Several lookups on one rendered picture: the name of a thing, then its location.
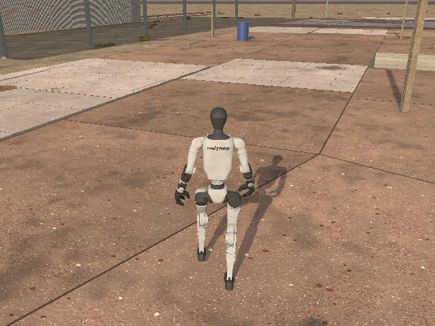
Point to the right robot forearm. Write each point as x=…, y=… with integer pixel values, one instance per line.
x=249, y=178

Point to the robot right upper arm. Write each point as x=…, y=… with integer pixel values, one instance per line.
x=242, y=154

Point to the left robot forearm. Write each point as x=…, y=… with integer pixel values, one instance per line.
x=183, y=181

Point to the left robot hand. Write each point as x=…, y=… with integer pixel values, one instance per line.
x=178, y=195

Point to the robot left upper arm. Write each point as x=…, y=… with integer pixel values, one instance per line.
x=193, y=154

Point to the humanoid robot torso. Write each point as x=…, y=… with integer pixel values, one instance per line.
x=217, y=163

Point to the robot left shin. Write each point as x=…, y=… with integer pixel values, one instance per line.
x=201, y=234

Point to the right robot hand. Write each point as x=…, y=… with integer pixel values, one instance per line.
x=244, y=186

